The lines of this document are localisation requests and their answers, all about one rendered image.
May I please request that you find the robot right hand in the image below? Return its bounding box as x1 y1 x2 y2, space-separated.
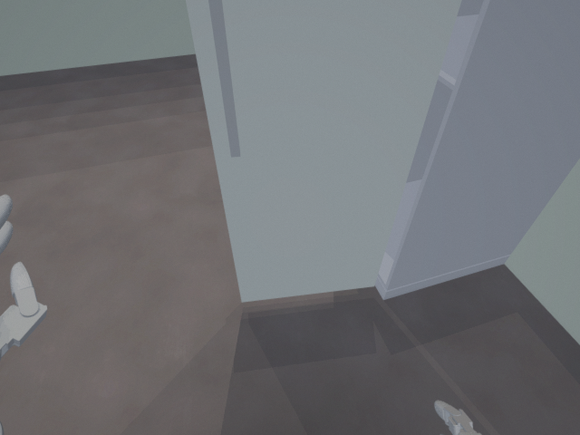
434 401 481 435

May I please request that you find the robot left hand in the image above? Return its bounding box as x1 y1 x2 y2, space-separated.
0 194 47 361

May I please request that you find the fridge door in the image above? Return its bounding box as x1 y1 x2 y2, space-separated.
186 0 462 303

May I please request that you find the handle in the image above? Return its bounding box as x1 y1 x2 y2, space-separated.
208 0 240 158

